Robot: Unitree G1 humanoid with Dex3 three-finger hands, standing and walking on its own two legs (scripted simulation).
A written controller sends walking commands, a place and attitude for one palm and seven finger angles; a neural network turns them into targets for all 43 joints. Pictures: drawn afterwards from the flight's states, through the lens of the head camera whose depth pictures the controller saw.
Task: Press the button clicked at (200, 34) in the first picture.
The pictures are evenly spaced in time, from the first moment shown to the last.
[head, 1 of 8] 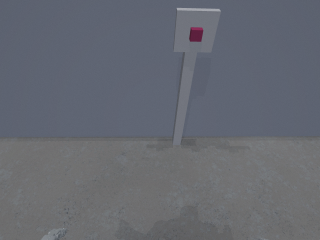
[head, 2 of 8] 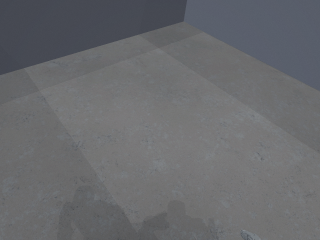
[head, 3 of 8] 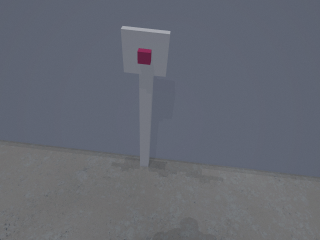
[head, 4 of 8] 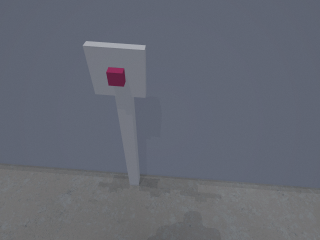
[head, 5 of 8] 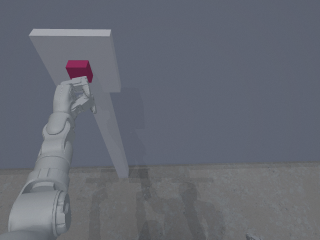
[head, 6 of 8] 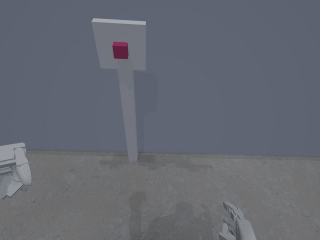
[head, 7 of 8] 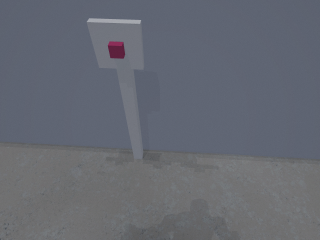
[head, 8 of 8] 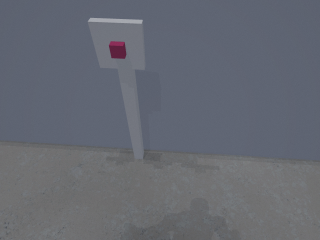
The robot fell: no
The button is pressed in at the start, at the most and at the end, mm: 0 7 0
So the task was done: yes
